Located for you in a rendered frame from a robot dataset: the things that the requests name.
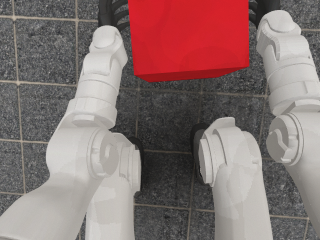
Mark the left robot forearm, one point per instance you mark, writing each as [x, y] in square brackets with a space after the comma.
[99, 82]

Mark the left robot upper arm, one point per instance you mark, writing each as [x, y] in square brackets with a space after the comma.
[78, 159]

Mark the right robot forearm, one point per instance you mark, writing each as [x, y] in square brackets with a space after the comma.
[289, 67]

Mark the carton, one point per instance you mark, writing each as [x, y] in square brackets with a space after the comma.
[175, 40]

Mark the right robot foot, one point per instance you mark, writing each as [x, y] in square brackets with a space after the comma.
[196, 134]

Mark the right robot upper arm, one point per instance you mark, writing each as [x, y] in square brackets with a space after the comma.
[294, 140]

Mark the robot right hand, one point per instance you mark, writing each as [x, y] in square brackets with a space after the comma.
[261, 8]

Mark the left robot foot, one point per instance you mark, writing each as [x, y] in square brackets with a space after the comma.
[138, 146]

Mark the robot left hand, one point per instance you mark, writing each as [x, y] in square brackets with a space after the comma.
[106, 14]

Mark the robot foot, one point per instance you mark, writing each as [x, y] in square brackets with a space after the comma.
[138, 146]
[196, 134]

